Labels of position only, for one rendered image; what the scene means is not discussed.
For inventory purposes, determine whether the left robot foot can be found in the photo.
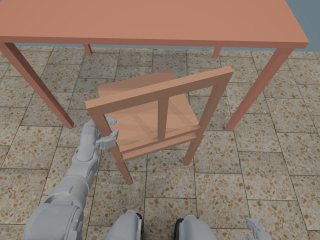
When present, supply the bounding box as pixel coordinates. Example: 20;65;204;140
136;213;143;235

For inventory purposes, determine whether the left robot hand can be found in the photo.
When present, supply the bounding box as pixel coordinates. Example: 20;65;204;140
80;115;119;151

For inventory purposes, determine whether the chair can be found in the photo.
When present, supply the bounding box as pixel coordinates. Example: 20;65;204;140
85;66;234;185

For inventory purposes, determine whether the robot left forearm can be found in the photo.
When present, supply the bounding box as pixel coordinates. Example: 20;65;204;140
22;144;98;240

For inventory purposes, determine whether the robot left shin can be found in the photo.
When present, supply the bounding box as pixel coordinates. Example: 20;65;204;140
125;210;138;216

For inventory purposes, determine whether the table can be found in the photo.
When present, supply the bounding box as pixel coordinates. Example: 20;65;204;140
0;0;310;130

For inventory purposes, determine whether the right robot hand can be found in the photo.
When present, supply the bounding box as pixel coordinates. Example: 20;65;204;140
243;217;273;240

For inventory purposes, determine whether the robot left upper arm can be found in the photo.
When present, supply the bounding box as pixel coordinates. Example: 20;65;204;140
24;203;84;240

